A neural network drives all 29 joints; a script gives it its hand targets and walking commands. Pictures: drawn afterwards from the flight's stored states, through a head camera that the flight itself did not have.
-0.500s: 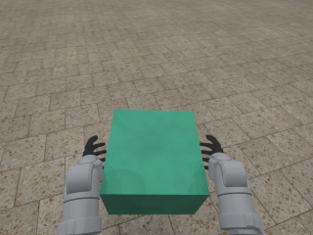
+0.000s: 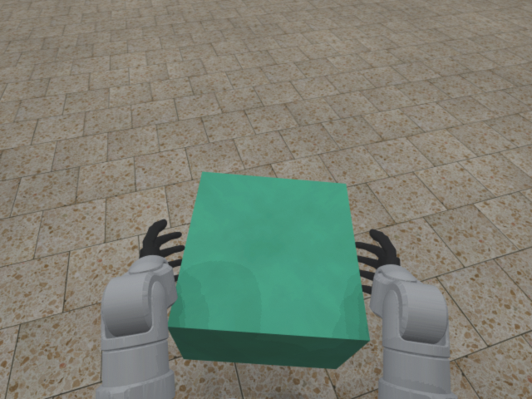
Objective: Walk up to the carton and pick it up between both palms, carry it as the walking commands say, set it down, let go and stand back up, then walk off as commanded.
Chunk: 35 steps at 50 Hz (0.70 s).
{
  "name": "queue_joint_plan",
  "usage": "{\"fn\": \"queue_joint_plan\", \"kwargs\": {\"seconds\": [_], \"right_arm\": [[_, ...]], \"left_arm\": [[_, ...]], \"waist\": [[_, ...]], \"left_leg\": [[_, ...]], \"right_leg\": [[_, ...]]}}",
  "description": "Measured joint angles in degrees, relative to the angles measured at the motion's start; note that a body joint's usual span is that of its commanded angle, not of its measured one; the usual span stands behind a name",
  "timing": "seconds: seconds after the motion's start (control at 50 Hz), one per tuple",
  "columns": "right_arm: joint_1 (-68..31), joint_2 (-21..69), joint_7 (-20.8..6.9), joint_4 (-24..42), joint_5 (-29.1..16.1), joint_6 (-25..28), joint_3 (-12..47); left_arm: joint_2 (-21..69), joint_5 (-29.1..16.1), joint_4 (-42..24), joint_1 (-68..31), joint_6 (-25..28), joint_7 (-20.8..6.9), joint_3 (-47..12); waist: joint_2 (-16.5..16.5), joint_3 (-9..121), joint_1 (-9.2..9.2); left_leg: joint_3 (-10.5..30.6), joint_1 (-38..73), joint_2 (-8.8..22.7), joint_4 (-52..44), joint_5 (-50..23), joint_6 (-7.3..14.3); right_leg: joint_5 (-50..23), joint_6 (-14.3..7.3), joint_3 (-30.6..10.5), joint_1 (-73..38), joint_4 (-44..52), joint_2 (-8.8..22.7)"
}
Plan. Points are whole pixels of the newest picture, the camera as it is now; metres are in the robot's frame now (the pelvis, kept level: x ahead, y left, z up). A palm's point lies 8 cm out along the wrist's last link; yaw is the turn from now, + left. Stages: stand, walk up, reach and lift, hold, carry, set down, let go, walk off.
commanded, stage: carry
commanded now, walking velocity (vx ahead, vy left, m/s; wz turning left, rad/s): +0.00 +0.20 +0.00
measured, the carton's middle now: (267, 268) +0.33 +0.00 +0.00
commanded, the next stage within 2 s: none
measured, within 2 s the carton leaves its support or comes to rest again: neither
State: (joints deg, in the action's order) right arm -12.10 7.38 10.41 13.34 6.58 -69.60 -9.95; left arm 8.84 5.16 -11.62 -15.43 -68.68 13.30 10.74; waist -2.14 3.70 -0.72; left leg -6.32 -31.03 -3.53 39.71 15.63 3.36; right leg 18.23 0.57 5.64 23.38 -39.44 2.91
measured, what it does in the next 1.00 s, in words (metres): steps to the left: left foot, then right foot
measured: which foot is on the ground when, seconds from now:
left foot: up 0.00-0.08, down 0.10-0.34, up 0.36-0.48, down 0.50-0.82, up 0.84-0.98, down 1.00-1.00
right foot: down 0.00-0.14, up 0.16-0.30, down 0.32-0.52, up 0.54-0.74, down 0.76-1.00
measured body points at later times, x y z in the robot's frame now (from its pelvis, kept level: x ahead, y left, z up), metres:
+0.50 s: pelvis -0.07 +0.11 +0.00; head -0.09 +0.11 +0.45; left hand +0.20 +0.28 +0.06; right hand +0.20 -0.05 +0.06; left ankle -0.01 +0.19 -0.72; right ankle -0.04 -0.05 -0.72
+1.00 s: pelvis -0.16 +0.23 +0.00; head -0.17 +0.24 +0.45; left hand +0.13 +0.39 +0.07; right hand +0.11 +0.06 +0.08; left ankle -0.10 +0.36 -0.72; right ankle -0.14 +0.07 -0.72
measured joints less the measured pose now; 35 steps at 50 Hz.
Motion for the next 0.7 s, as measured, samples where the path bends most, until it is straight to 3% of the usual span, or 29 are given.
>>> {"fn": "queue_joint_plan", "kwargs": {"seconds": [0.08,0.1,0.16,0.22,0.26,0.3,0.36,0.4,0.44,0.48,0.52,0.56,0.64,0.7], "right_arm": [[2.4,0.3,0.1,-0.6,-0.8,-0.8,-0.8],[2.5,0.1,0.6,-0.7,-1.2,-1.2,-0.6],[1.0,0.2,2.3,-2.4,-1.7,-1.9,-0.1],[-1.3,0.9,2.9,-4.7,-1.4,-1.5,0.8],[-1.5,1.0,2.6,-5.2,-1.1,-0.6,1.5],[-1.7,1.0,2.0,-5.1,-0.5,-0.2,1.9],[-1.5,-0.2,0.2,-4.7,0.6,-0.2,1.3],[0.2,-1.3,-1.0,-4.6,0.7,0.0,1.1],[1.4,-1.5,-1.1,-4.2,0.2,-0.3,1.1],[1.5,-1.1,-0.1,-3.7,-0.6,-1.0,0.9],[0.8,-0.8,1.3,-2.7,-1.5,-1.4,1.1],[-0.5,0.0,2.2,-2.1,-1.4,-1.4,0.9],[-2.5,1.3,2.0,-3.0,-0.9,0.1,1.0],[-2.1,1.1,0.2,-3.4,0.5,0.9,1.2]], "left_arm": [[-0.3,0.8,0.6,1.3,-2.0,0.4,-1.9],[-0.3,1.2,1.2,1.3,-2.2,-0.1,-1.9],[-0.4,2.8,2.9,1.2,-1.4,-2.3,-0.4],[-0.5,2.7,2.3,1.8,-0.9,-2.8,1.9],[-0.4,2.2,1.4,1.5,-1.2,-2.4,3.1],[-0.3,1.8,0.8,1.1,-1.3,-2.0,3.6],[-0.1,0.7,2.3,0.5,-0.2,-0.7,2.0],[-0.2,0.3,3.4,0.6,-0.5,0.7,0.1],[-0.3,-0.1,3.1,1.2,-1.4,1.6,-1.0],[-0.4,-0.2,2.3,1.6,-2.0,1.5,-0.8],[-0.4,0.3,1.8,1.3,-1.6,0.2,0.0],[-0.4,0.7,0.9,1.4,-0.6,-1.0,0.8],[-0.3,0.8,-1.5,1.1,-0.6,-1.3,3.0],[-0.3,0.4,-1.7,0.9,-0.8,-0.5,2.7]], "waist": [[2.0,3.2,0.85],[2.6,3.9,1.34],[5.4,4.2,2.36],[3.6,4.0,2.26],[3.2,3.5,1.42],[2.8,3.2,0.67],[-0.8,1.6,0.02],[-1.0,1.6,-0.95],[0.2,1.6,-1.58],[1.5,1.6,-1.16],[3.1,1.2,0.45],[3.1,0.7,1.04],[3.2,0.0,-0.16],[3.2,0.8,-0.69]], "left_leg": [[4.2,2.2,3.2,4.0,4.3,-2.2],[4.6,3.9,3.9,1.4,3.1,-2.2],[1.4,5.1,1.6,-1.3,-1.2,-0.2],[0.2,4.0,1.9,-0.4,-0.7,1.4],[-0.8,3.5,1.7,-1.0,-1.8,1.3],[-1.6,2.6,1.1,-1.5,-2.8,2.4],[-0.5,1.8,1.1,-1.4,-3.9,3.5],[-0.3,1.0,1.0,1.6,2.1,0.7],[0.7,0.9,1.7,4.9,6.5,-0.7],[2.0,2.9,2.9,2.6,5.7,-1.4],[0.3,4.1,3.0,-1.7,-4.2,-0.4],[-0.3,3.2,2.4,-1.4,-4.2,1.5],[-3.3,2.5,2.1,-2.9,-4.9,3.6],[-4.6,1.4,1.1,-5.2,-7.1,4.8]], "right_leg": [[0.4,1.5,-0.3,0.2,-0.1,1.6],[0.5,2.0,-0.4,0.6,-0.6,2.2],[0.8,3.3,-2.2,1.7,-2.4,5.7],[10.1,2.9,-2.1,3.0,-6.2,4.3],[12.2,2.1,-1.6,3.3,-8.0,3.1],[11.1,1.4,-0.7,2.5,-7.4,2.2],[-0.3,0.4,0.6,0.0,-1.9,0.7],[-0.2,0.7,0.9,-0.4,-0.6,1.5],[-0.6,1.5,0.3,-0.3,-0.1,2.5],[-1.4,2.4,-0.2,0.3,0.3,3.5],[-1.5,3.5,-0.4,1.1,-0.9,5.6],[5.8,3.9,-1.4,3.2,-5.3,5.4],[12.2,2.9,-2.8,7.3,-17.3,2.9],[11.6,2.1,-1.6,6.1,-16.6,1.4]]}}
